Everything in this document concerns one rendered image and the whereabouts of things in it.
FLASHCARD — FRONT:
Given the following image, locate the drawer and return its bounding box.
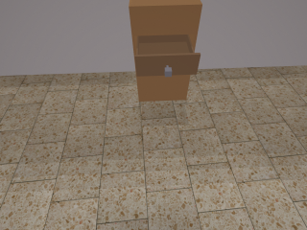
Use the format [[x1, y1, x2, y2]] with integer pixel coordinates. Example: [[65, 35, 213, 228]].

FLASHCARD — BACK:
[[134, 34, 201, 77]]

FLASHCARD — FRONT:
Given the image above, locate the cabinet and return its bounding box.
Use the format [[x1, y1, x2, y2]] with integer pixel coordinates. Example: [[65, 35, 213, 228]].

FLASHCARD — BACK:
[[129, 0, 202, 102]]

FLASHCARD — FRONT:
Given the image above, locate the handle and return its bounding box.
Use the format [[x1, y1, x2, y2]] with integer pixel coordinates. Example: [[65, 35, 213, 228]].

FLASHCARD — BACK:
[[164, 65, 173, 78]]

